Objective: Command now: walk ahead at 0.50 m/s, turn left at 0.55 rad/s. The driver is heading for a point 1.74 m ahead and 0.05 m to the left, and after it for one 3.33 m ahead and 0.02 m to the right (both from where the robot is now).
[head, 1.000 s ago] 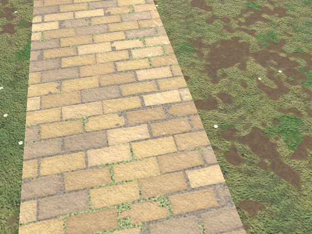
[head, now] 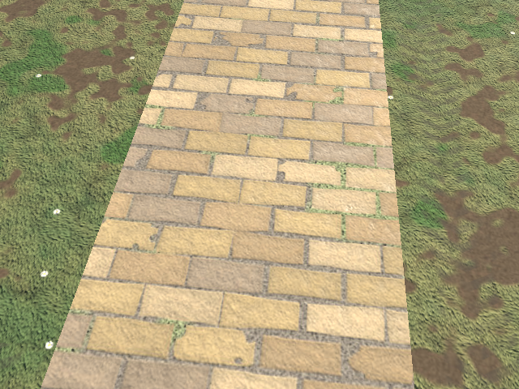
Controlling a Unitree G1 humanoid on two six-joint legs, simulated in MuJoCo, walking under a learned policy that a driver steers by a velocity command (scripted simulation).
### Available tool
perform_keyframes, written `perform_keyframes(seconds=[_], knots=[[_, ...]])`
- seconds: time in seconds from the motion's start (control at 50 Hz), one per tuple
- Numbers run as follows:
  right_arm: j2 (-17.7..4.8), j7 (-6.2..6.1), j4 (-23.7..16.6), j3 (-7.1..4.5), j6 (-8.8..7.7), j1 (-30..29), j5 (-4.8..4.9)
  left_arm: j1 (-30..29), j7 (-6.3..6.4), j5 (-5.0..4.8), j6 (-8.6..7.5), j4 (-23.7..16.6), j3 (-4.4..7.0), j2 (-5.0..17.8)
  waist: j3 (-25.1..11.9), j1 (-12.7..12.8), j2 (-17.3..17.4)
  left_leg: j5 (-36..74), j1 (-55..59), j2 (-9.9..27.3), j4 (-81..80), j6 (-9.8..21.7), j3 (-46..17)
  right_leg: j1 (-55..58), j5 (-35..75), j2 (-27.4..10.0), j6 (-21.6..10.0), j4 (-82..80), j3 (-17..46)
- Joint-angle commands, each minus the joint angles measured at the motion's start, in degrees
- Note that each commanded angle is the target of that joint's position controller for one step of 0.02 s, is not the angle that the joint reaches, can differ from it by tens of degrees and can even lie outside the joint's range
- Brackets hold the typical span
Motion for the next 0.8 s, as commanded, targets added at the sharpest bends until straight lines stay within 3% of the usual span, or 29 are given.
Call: perform_keyframes(seconds=[0.02, 0.04, 0.06, 0.08, 0.1, 0.12, 0.14, 0.16, 0.2, 0.24, 0.32, 0.38, 0.46, 0.5, 0.52, 0.54, 0.56, 0.58, 0.6, 0.62, 0.64, 0.66, 0.68, 0.72, 0.76, 0.8], knots=[[-13.25, -1.16, 1.07, -5.87, -0.01, 19.57, 0.32, -3.67, 0.58, -0.23, 0.17, -4.18, 2.1, 11.22, -10.89, -13.46, -2.37, -0.42, 30.42, -5.11, -4.67, 5.54, -0.7, -13.23, 54.68, -10.32, -5.06, 30.88, 2.41], [-20.04, -2.1, 1.7, -7.13, 0.03, 20.62, 0.64, 0.06, 0.02, 2.27, -0.95, -7.08, -0.3, 2.78, -13.53, -8.09, 13.39, -5.01, 48.22, 9.47, -8.32, 13.91, -29.37, -38.65, 3.87, -0.43, -1.33, 51.9, 4.37], [-18.43, -1.64, -0.73, -6.0, -1.12, 20.91, -0.22, -1.97, -0.75, 0.5, -3.68, -8.74, -0.89, 3.74, -23.25, -8.52, 10.65, -13.24, 55.08, 16.9, -18.93, 20.41, -53.5, -48.14, -10.22, 5.42, -1.27, 62.18, 19.82], [-14.04, -1.33, -0.46, -4.75, -1.97, 19.7, -0.75, -8.32, -1.36, -1.79, -5.25, -10.41, -0.04, 7.18, -17.15, -10.31, 5.78, -9.73, 52.56, 15.64, -20.86, 16.73, -46.67, -54.05, -5.36, 2.14, -2.89, 62.2, 22.97], [-11.77, -1.36, -0.69, -4.15, -2.55, 16.85, -0.4, -9.59, -1.32, -1.68, -6.02, -10.7, -0.3, 6.86, -11.78, -8.44, 3.04, -4.99, 45.07, 13.19, -20.07, 14.42, -38.23, -53.5, -0.27, -0.49, -4.21, 57.64, 22.68], [-9.74, -1.38, -1.55, -3.55, -2.75, 12.33, -0.28, -9.42, -0.81, -0.13, -6.09, -9.84, -0.01, 6.95, -8.26, -5.67, -0.42, 0.87, 36.53, 10.69, -20.05, 12.43, -32.07, -49.61, 3.18, -2.69, -4.15, 52.38, 22.61], [-7.8, -1.57, -2.58, -2.84, -2.85, 9.49, -0.65, -8.53, -0.62, 0.82, -5.46, -9.42, 0.64, 7.98, -7.05, -3.64, 0.0, 6.09, 30.71, 8.85, -21.0, 11.41, -28.0, -45.16, 5.34, -4.06, -3.91, 48.66, 22.88], [-7.34, -1.8, -3.14, -2.54, -2.88, 8.48, -1.06, -7.27, -0.8, 0.9, -4.54, -9.12, 0.84, 8.01, -6.68, -2.4, 0.61, 8.92, 27.39, 8.32, -22.18, 11.16, -26.15, -42.31, 6.78, -4.72, -3.45, 46.71, 22.71], [-8.15, -2.37, -2.75, -2.6, -3.21, 9.6, -0.82, -6.82, -0.86, 1.44, -3.18, -8.99, 0.55, 6.24, -5.69, -1.91, 0.19, 15.08, 23.7, 7.58, -23.66, 11.24, -22.25, -40.89, 9.06, -4.87, -1.92, 42.06, 21.23], [-9.34, -3.16, -1.67, -2.78, -3.36, 11.94, -0.8, -10.17, -0.74, 1.77, -2.54, -10.05, 0.01, 4.77, -3.94, -2.88, 0.65, 18.15, 22.24, 6.42, -24.93, 10.49, -18.62, -42.5, 14.92, -4.55, -0.59, 35.65, 20.15], [-9.38, -3.84, -0.16, -2.47, -3.07, 14.96, -0.68, -17.35, -1.42, 1.27, -2.76, -11.76, -0.71, 3.46, -2.04, -6.0, 2.74, 13.94, 22.04, 3.46, -25.33, 6.69, -13.84, -40.99, 30.01, -2.47, -0.64, 20.03, 19.06], [-9.78, -3.76, 1.37, -2.36, -3.12, 17.43, -0.59, -22.05, -2.17, 0.67, -3.18, -13.05, -1.04, 3.43, 0.13, -8.14, 3.48, 7.91, 23.94, 4.95, -25.73, 6.14, -15.04, -40.33, 34.17, -1.19, -1.54, 13.58, 18.62], [-10.0, -4.11, 3.45, -2.41, -2.37, 20.49, -0.56, -25.43, -3.42, 0.64, -4.06, -14.93, -1.09, 4.42, 1.44, -8.87, 3.39, 13.3, 34.34, 9.18, -21.2, 6.09, -17.83, -45.52, 27.66, -0.29, -4.05, 9.39, 18.73], [-10.63, -4.43, 3.75, -2.61, -1.84, 20.11, -0.62, -23.15, -3.83, 0.58, -4.36, -14.65, -0.86, 5.23, 0.41, -7.2, 4.51, 20.74, 36.83, 10.01, -18.34, 4.99, -18.04, -42.24, 23.19, 0.78, -5.66, 8.09, 17.9], [-11.2, -4.5, 3.52, -2.72, -1.64, 19.07, -0.68, -19.9, -3.77, 0.61, -4.44, -13.89, -0.38, 6.3, -1.63, -5.25, 5.41, 30.22, 36.82, 9.3, -15.01, 4.28, -17.28, -36.82, 21.17, 2.42, -6.75, 7.75, 16.52], [-11.15, -4.45, 3.18, -2.54, -1.44, 17.7, -0.74, -13.13, -3.49, 0.74, -4.5, -11.94, 0.53, 7.94, -5.95, -1.5, 5.26, 39.26, 35.49, 7.01, -7.95, 3.2, -15.32, -26.88, 22.83, 4.11, -8.41, 6.44, 14.95], [-9.82, -4.31, 2.2, -1.8, -1.49, 16.34, -1.16, -3.29, -3.13, 1.36, -4.47, -9.79, 1.37, 10.37, -13.35, 3.02, 3.9, 35.49, 27.81, 4.41, 4.08, 1.48, -13.41, -10.72, 25.96, -0.75, -11.67, 8.97, 19.52], [-5.28, -3.96, 1.62, -0.4, -2.28, 22.42, -1.49, 5.26, -2.79, 2.07, -4.22, -8.55, 2.62, 15.07, -23.12, 2.83, -7.63, 12.03, 7.5, -3.75, 25.8, -2.67, -10.03, 12.72, 22.58, -14.33, -19.7, 9.56, 40.48], [-4.55, -3.63, 2.56, 0.15, -3.13, 24.36, -0.49, 7.69, -3.14, 0.75, -3.7, -6.54, 1.92, 12.09, -26.69, 2.82, -17.13, -24.76, -5.25, -8.36, 37.5, -4.09, -12.08, 19.4, 12.18, -20.5, -23.64, 0.49, 59.31], [-9.74, -3.35, 1.38, -1.0, -3.77, 19.04, 0.62, 3.89, -3.02, -0.24, -3.41, -7.2, 0.83, 8.78, -17.04, 3.48, -10.77, -23.02, -11.44, -4.3, 41.47, -3.47, -13.88, 12.65, 3.13, -18.45, -20.51, -1.91, 55.19], [-10.2, -3.23, -0.22, -1.01, -4.1, 13.69, 0.97, -0.83, -2.73, 0.22, -2.93, -8.28, 0.23, 7.21, -9.87, 2.37, -6.07, -17.68, -12.08, -1.11, 39.84, -3.11, -11.27, 3.35, 3.48, -16.31, -18.2, -3.5, 47.35], [-9.47, -3.28, -0.8, -1.02, -4.12, 11.09, 0.13, -4.24, -2.85, 0.92, -2.77, -8.6, -0.33, 6.12, -4.37, 0.42, -2.76, -13.93, -10.46, 1.13, 35.56, -3.28, -9.65, -5.82, 8.43, -13.89, -17.31, -5.84, 41.88], [-9.12, -3.43, -0.6, -1.4, -3.77, 11.54, -0.66, -6.01, -2.91, 1.53, -3.02, -8.89, -0.8, 4.95, -3.05, -1.52, -3.41, -11.37, -7.26, 3.06, 31.84, -3.42, -9.73, -10.87, 12.85, -12.02, -16.55, -7.28, 38.39], [-6.86, -3.64, 0.31, -1.15, -2.86, 14.3, -0.74, -7.06, -3.07, 1.62, -3.33, -8.54, -0.94, 5.07, -2.4, -3.64, -5.18, -10.03, -2.64, 3.92, 28.06, -4.44, -8.68, -16.23, 23.41, -10.03, -16.72, -9.44, 33.28], [-5.66, -4.12, -0.09, -0.84, -2.36, 13.86, -1.37, -6.94, -2.82, 1.65, -3.66, -7.54, -0.7, 6.61, -2.15, -4.71, -4.81, -8.6, -1.59, 3.71, 22.88, -6.36, -7.19, -18.5, 43.7, -9.63, -17.37, -8.83, 27.25], [-4.4, -4.19, -0.74, -0.24, -2.41, 11.42, -1.81, -6.8, -2.16, 1.58, -3.16, -6.8, -0.41, 7.69, -3.2, -4.46, -4.71, -1.99, 0.36, 3.14, 14.43, -7.28, -5.83, -19.05, 53.11, -7.54, -16.07, -7.65, 21.57]])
